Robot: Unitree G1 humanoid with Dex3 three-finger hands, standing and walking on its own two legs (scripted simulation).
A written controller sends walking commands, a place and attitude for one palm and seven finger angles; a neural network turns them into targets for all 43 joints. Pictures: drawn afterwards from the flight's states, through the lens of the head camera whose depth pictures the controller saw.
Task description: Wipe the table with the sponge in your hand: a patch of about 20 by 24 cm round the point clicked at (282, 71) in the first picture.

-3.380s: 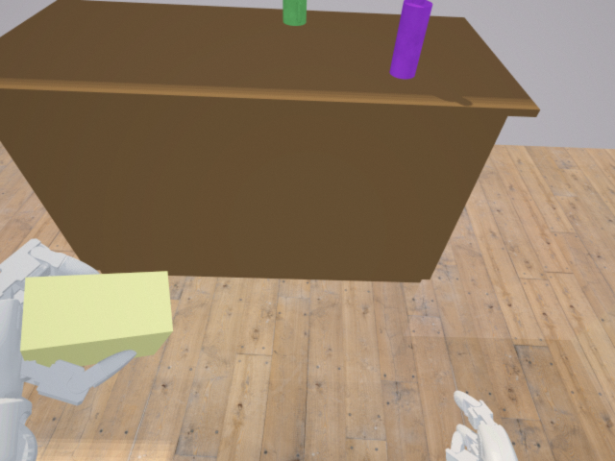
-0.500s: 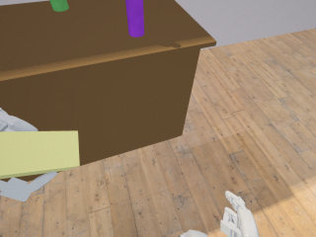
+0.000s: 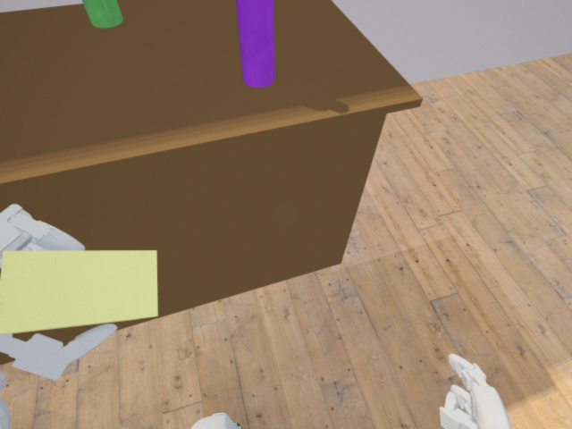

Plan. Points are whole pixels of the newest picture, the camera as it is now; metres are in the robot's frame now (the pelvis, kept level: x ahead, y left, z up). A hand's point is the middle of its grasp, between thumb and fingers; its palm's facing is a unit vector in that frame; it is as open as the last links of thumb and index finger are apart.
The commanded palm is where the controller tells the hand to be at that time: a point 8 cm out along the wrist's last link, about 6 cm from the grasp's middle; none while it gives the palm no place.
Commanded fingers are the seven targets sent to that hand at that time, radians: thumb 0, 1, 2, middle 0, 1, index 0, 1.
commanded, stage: take the last steps up to it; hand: left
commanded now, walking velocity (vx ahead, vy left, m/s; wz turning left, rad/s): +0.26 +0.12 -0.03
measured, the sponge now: (101, 291) +0.23 +0.19 +0.15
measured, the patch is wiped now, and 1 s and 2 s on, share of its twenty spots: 0.00 0.00 0.00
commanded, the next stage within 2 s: come to a stop and stand still in 0.54 s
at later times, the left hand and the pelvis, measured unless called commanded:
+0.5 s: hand (70, 203) +0.32 +0.25 +0.17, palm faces +0.42 -0.77 -0.49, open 10.4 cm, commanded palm +0.26 +0.29 +0.18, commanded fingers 0.00 0.10 1.30 -1.20 -1.60 -1.20 -1.60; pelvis +0.10 +0.01 -0.01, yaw +0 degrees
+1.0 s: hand (77, 167) +0.37 +0.27 +0.17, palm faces +0.39 -0.82 -0.42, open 10.4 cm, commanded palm +0.31 +0.30 +0.18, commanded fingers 0.00 0.10 1.30 -1.20 -1.60 -1.20 -1.60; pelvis +0.14 +0.03 +0.00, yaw -3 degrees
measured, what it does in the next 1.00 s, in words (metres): walks ahead: left foot, then right foot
